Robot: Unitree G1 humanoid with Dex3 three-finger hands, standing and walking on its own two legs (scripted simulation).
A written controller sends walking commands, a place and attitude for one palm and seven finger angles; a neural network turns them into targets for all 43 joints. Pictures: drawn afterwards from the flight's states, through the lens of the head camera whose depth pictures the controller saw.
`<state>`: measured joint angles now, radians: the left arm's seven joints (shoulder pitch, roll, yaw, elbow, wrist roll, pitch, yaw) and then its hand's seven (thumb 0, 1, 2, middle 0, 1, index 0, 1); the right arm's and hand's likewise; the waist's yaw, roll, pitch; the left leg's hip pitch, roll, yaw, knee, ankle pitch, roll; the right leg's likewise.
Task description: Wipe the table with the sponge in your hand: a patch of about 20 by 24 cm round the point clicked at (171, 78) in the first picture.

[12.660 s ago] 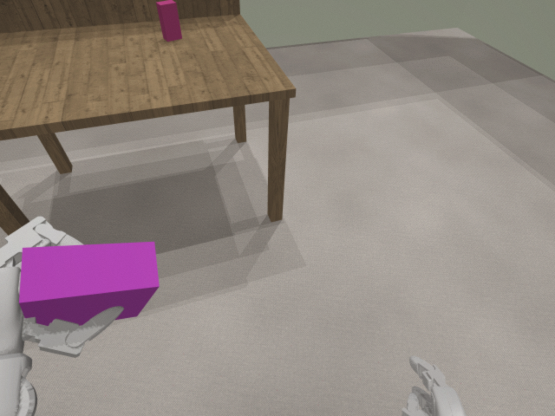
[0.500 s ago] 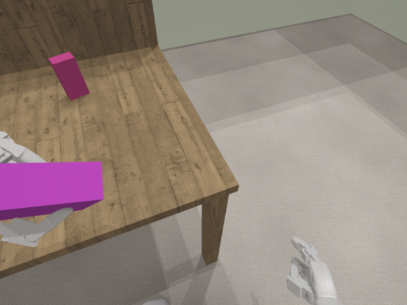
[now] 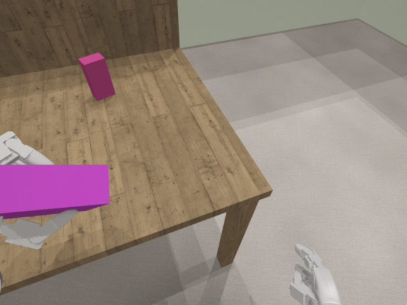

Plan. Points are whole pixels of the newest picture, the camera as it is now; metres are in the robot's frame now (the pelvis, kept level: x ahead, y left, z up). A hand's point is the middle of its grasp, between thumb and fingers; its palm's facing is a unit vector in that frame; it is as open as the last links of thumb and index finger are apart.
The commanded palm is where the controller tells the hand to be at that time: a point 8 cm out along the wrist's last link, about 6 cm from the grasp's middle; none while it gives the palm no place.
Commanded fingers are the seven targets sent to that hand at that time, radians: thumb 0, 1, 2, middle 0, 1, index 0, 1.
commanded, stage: shuffle to correct the standing spot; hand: left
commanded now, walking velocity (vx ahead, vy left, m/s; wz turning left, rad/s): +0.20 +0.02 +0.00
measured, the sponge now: (66, 192) +0.24 +0.20 +0.17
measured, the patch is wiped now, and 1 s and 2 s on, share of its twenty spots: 0.00 0.00 0.00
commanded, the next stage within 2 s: come to a stop and stand still in 0.92 s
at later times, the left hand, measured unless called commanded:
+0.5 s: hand out of the picture +0.22 +0.27 +0.20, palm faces +0.34 -0.82 -0.46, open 9.3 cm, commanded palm +0.16 +0.32 +0.20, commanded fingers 0.00 0.10 1.30 -1.20 -1.60 -1.20 -1.60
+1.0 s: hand (23, 180) +0.25 +0.26 +0.19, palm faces +0.33 -0.84 -0.44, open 9.3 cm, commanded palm +0.19 +0.30 +0.20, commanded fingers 0.00 0.10 1.30 -1.20 -1.60 -1.20 -1.60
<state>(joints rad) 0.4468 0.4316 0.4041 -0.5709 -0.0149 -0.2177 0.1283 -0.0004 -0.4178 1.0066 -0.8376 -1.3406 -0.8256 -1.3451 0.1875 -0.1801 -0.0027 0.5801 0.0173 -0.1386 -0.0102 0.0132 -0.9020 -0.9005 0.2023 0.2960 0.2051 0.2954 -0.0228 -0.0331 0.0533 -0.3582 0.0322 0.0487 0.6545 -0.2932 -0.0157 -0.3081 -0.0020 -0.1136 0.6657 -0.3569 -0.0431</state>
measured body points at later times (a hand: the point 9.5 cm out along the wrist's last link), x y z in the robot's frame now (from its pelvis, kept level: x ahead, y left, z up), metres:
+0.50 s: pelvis +0.00 +0.04 +0.01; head +0.02 +0.06 +0.46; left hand +0.20 +0.31 +0.23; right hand +0.17 -0.18 -0.06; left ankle +0.03 +0.17 -0.72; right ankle +0.00 -0.07 -0.72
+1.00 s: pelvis +0.03 +0.02 +0.01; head +0.03 +0.03 +0.46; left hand +0.22 +0.30 +0.21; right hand +0.19 -0.23 -0.06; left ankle +0.03 +0.17 -0.72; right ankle +0.00 -0.07 -0.72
